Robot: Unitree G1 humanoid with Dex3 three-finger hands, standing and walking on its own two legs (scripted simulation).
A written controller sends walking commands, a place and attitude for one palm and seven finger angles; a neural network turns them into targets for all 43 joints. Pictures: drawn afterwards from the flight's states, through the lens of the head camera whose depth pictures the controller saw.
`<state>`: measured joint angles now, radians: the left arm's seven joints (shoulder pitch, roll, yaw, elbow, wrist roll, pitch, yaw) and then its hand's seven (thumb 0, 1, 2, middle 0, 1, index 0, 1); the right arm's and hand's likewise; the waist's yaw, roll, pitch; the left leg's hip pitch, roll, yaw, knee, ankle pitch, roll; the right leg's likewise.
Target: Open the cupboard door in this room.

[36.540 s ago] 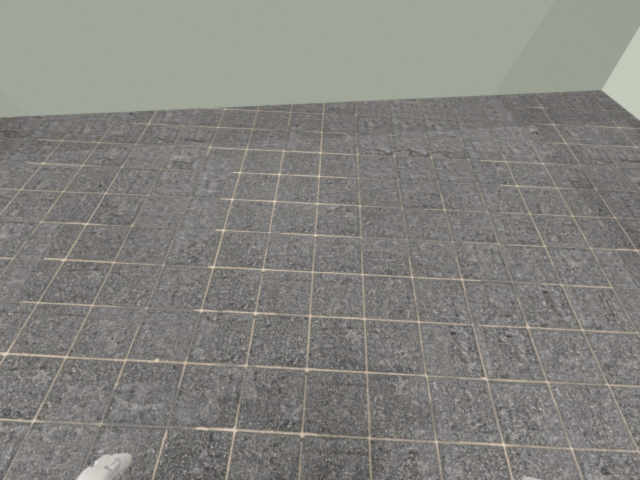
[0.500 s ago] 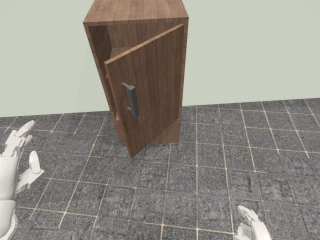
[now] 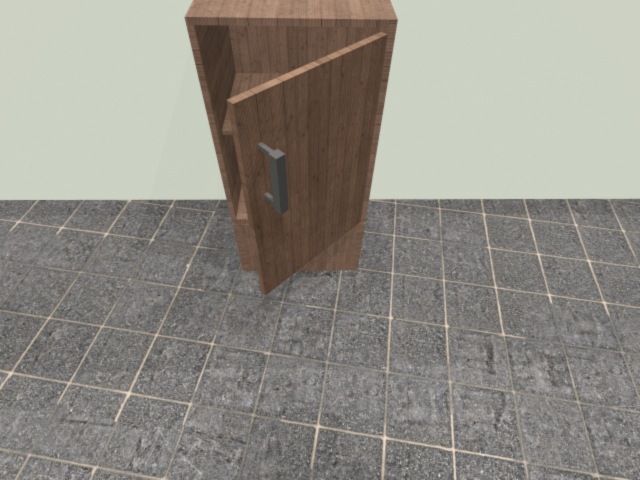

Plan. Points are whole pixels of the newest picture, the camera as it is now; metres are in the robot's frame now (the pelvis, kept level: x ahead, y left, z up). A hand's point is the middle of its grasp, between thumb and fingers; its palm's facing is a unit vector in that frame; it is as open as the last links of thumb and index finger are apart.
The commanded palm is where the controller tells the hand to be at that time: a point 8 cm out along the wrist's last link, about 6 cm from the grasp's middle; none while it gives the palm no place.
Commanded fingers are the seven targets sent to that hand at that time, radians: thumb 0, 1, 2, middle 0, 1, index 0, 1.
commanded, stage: let the arm hang, fingers relaxed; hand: left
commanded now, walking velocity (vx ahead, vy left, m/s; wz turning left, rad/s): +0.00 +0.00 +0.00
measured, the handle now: (272, 178) +0.65 +0.14 -0.04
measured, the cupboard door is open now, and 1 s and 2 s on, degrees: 44 44 44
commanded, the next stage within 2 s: look to check the result in 0.54 s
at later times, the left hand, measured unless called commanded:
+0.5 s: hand out of the picture +0.05 +0.17 -0.17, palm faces -0.03 -0.98 -0.21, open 7.4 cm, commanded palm none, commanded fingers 0.00 0.90 0.90 -0.20 -0.30 -0.20 -0.30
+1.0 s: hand out of the picture +0.02 +0.18 -0.17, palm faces -0.01 -0.97 -0.24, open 7.4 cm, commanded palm none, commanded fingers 0.00 0.90 0.90 -0.20 -0.30 -0.20 -0.30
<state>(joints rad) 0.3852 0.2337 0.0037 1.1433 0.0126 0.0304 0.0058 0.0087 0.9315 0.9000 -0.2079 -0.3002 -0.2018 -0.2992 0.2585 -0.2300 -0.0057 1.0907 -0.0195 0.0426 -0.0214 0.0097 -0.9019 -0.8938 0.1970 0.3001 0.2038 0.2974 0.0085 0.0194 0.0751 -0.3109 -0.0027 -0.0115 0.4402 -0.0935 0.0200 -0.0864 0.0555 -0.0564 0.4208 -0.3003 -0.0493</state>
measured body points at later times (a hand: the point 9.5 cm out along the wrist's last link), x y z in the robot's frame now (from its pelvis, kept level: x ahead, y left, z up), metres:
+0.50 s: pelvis +0.02 +0.00 +0.00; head +0.01 -0.01 +0.45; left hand +0.05 +0.23 -0.15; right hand +0.02 -0.24 -0.16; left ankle +0.09 +0.10 -0.74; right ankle -0.04 -0.09 -0.74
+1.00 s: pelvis +0.03 -0.01 +0.00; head +0.04 -0.02 +0.45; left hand +0.02 +0.23 -0.15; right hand +0.05 -0.24 -0.16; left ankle +0.09 +0.10 -0.74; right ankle -0.04 -0.09 -0.74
